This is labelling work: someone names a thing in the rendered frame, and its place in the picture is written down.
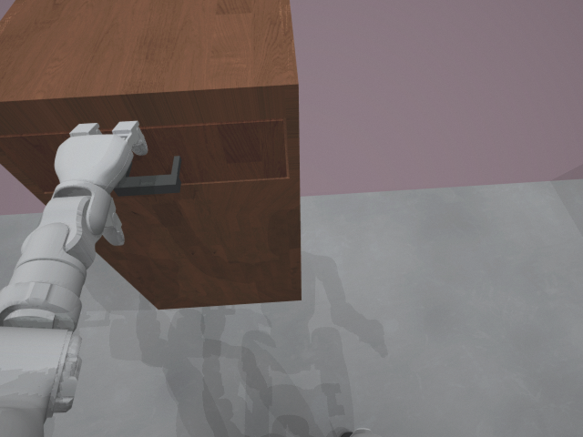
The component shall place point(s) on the drawer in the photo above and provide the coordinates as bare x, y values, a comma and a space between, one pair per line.
214, 151

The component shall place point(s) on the robot left hand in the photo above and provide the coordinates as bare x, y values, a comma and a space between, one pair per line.
102, 160

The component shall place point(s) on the handle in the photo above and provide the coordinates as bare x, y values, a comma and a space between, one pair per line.
148, 185

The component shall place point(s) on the robot left upper arm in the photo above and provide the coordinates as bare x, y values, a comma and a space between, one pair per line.
39, 370

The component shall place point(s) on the robot left forearm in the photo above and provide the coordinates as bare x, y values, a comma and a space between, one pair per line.
44, 291

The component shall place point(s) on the cabinet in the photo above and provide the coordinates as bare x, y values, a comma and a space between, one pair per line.
170, 62

